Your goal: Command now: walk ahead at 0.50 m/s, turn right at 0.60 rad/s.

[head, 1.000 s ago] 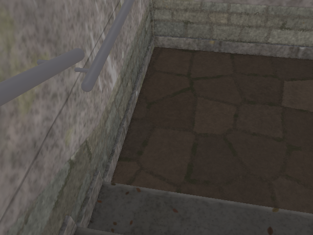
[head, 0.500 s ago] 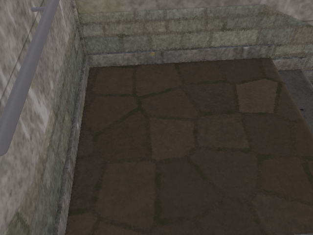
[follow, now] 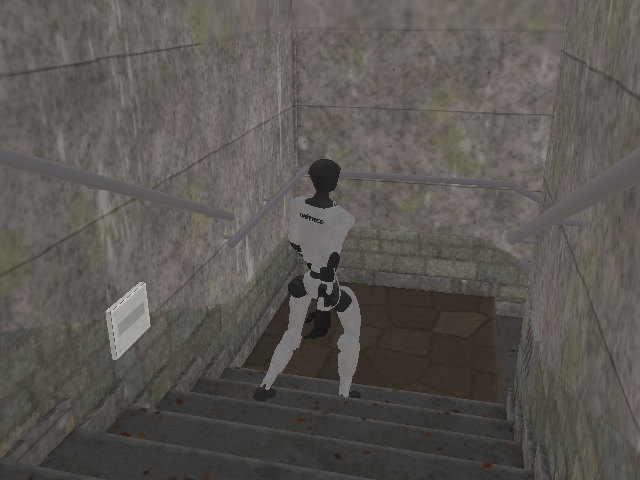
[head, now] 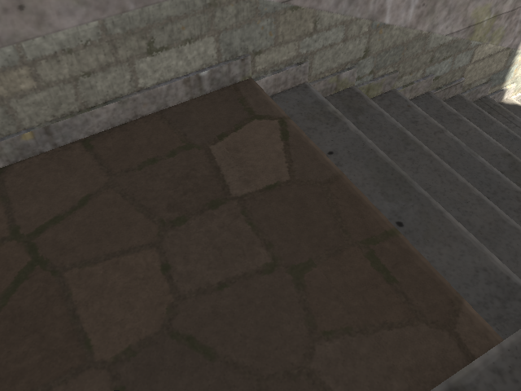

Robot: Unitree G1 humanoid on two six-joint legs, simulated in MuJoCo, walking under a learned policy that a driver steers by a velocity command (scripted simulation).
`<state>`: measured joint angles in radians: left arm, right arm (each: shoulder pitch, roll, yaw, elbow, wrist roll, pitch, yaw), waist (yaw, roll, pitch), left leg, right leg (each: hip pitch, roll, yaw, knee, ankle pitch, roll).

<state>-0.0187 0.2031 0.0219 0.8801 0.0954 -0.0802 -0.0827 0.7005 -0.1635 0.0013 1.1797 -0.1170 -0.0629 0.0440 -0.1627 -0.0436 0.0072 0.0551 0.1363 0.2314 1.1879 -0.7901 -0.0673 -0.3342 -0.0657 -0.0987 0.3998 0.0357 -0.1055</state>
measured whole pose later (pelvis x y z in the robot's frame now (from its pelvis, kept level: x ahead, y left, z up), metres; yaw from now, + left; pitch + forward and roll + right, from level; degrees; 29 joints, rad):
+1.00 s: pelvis +0.61 -0.01 -0.17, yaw -4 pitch +4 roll +0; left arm 0.03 0.18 0.07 0.83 -0.01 -0.09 0.00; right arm 0.34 -0.23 -0.07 1.05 0.04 -0.09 -0.01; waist -0.04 0.02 -0.02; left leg -0.36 0.00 -0.08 1.12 -0.43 0.05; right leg -0.44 0.01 -0.06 0.54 -0.18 -0.05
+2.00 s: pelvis +1.17 +0.07 -0.18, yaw +9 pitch +3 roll +1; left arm -0.02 0.26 0.05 0.82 0.01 -0.12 -0.03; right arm 0.26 -0.28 -0.08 0.91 -0.03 -0.08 -0.04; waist -0.03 -0.03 0.03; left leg -0.01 -0.04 0.07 0.51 -0.43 0.02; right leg -0.51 0.03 -0.02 0.44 0.01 -0.10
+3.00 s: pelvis +1.31 -0.09 -0.16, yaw -26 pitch +3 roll +0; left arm 0.31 0.27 0.05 0.64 0.00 -0.04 -0.03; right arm 0.22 -0.32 -0.05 0.77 -0.07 -0.10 -0.01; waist -0.01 0.02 0.00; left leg -0.55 0.03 0.05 1.00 -0.38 -0.02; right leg -0.30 0.08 0.13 0.49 -0.23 -0.03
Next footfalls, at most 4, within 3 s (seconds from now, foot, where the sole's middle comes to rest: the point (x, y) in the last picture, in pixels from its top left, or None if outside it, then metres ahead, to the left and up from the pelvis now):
0.44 left None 0.47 0.16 -0.93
0.90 right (274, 338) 0.70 -0.11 -0.93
1.46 left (185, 268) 1.00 0.14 -0.93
1.98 right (209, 185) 1.36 0.02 -0.93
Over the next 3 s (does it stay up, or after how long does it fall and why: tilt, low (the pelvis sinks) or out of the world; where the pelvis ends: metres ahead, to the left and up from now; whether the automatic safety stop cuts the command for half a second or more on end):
stays up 1.31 -0.09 -0.16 its command is cut before an obstacle after 1.9 s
